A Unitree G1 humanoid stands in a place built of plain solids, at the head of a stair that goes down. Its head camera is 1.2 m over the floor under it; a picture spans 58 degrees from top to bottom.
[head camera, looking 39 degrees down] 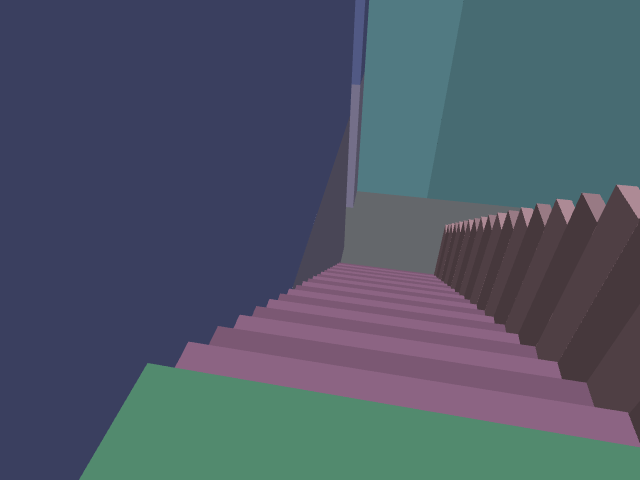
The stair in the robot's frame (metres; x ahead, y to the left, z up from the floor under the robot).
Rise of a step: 0.19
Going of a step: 0.24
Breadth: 1.60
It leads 11 degrees to the right of straight ahead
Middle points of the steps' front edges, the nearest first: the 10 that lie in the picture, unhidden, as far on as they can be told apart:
0.70 -0.22 0.00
0.93 -0.27 -0.19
1.17 -0.31 -0.38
1.40 -0.36 -0.57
1.64 -0.40 -0.76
1.88 -0.45 -0.95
2.11 -0.49 -1.14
2.35 -0.54 -1.33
2.58 -0.58 -1.52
2.82 -0.63 -1.71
